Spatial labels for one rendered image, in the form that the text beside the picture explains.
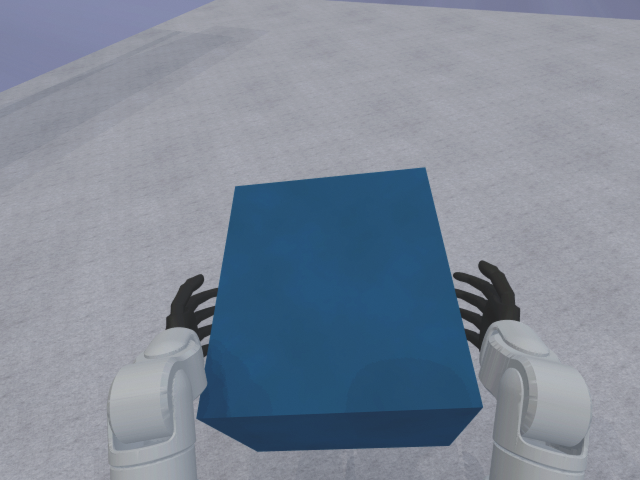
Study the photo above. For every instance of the right robot forearm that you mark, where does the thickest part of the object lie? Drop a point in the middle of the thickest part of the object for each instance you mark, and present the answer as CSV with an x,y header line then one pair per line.
x,y
544,408

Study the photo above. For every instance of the robot left hand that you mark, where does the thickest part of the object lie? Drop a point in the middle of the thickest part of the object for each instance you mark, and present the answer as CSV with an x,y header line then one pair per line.
x,y
183,307

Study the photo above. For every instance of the left robot forearm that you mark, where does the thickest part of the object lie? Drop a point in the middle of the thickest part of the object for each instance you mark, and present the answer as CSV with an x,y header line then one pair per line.
x,y
150,413

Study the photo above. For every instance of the carton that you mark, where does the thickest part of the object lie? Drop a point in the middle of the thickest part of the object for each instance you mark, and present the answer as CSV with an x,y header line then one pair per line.
x,y
336,323

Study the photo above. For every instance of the robot right hand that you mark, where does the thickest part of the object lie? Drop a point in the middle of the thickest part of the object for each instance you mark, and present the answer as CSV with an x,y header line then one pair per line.
x,y
499,306

